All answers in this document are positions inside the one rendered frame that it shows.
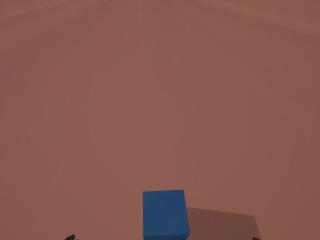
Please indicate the carton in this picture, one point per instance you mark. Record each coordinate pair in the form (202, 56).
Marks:
(165, 215)

